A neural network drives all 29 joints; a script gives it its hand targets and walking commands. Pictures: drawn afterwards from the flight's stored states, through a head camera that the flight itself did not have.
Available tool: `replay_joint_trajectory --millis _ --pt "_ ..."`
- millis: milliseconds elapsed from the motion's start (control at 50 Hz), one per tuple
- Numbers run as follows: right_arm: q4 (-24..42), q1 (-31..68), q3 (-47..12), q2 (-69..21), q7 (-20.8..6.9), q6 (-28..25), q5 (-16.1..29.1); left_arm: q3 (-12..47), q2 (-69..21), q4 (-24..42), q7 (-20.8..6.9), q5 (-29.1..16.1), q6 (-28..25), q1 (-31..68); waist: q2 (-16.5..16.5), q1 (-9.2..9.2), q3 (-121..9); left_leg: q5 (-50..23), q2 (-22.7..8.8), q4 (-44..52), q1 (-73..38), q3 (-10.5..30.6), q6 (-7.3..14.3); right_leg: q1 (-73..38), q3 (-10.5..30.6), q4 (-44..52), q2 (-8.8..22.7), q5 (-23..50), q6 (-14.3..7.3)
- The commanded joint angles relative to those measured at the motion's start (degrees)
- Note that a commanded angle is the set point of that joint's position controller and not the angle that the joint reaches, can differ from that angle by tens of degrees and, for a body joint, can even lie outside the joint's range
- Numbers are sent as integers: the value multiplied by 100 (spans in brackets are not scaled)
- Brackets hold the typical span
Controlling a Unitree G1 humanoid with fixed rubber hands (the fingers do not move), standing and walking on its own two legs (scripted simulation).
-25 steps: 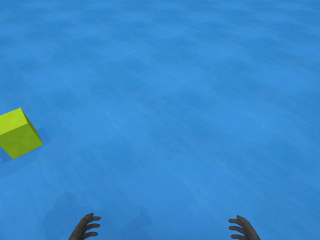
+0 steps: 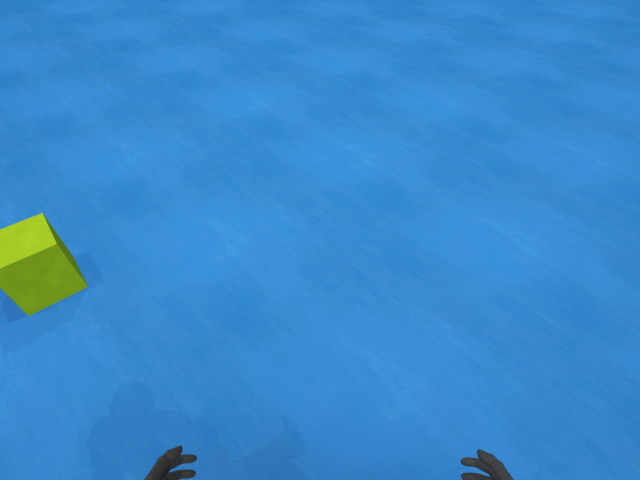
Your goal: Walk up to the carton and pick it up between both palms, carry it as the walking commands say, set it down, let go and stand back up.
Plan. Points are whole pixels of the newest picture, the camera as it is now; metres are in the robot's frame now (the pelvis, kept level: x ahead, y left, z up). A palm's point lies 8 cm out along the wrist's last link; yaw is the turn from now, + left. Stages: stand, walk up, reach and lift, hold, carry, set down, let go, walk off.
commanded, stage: stand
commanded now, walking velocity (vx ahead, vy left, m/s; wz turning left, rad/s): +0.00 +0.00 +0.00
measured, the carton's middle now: (35, 264) +0.94 +1.07 -0.63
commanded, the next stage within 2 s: none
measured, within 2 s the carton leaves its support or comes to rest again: neither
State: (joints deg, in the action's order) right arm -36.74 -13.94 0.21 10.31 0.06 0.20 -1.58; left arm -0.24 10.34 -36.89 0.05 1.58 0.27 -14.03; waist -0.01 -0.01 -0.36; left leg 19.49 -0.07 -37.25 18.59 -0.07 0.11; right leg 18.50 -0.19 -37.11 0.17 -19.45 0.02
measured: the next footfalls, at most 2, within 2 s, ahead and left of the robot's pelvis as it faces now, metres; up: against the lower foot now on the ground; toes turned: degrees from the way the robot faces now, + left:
none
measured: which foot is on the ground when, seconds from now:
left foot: down 0.00-1.00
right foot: down 0.00-1.00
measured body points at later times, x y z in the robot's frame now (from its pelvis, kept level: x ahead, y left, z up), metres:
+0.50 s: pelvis +0.00 +0.00 +0.00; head +0.01 +0.00 +0.45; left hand +0.13 +0.23 -0.11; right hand +0.13 -0.23 -0.11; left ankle +0.00 +0.12 -0.72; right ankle +0.00 -0.12 -0.72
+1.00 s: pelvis +0.00 +0.00 +0.01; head +0.01 +0.00 +0.46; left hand +0.11 +0.23 -0.12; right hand +0.11 -0.23 -0.12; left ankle +0.00 +0.12 -0.72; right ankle +0.00 -0.12 -0.72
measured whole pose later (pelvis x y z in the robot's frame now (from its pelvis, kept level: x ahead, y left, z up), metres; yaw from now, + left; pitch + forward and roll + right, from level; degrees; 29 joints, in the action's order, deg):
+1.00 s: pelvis +0.00 +0.00 +0.01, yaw +0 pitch +0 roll +0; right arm -41.6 -15.3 1.7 9.8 0.7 0.0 -1.4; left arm -1.6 9.9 -41.9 0.7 1.3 0.1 -15.2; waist 0.0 0.0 0.4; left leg 17.8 0.0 -33.8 16.1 0.1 0.1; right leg 16.1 0.0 -33.7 0.2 -17.8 0.0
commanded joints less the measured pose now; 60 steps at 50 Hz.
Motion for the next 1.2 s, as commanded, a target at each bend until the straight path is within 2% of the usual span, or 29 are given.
replay_joint_trajectory --millis 0,740,1180 --pt "406 68 137 470 14 -83 1 -134 464 403 13 -2 -83 66 13 1 -195 -843 -242 656 -51 327 158 -69 314 634 230 837 -164" --pt "43 -101 243 440 57 -88 13 -233 442 28 57 -17 -88 -88 9 2 -91 -977 -274 848 -205 372 199 -219 364 829 271 963 -210" --pt "-467 -271 291 442 110 -98 34 -278 450 -475 111 -37 -99 -253 7 4 42 -994 -304 1059 -310 417 225 -329 415 1042 304 982 -240"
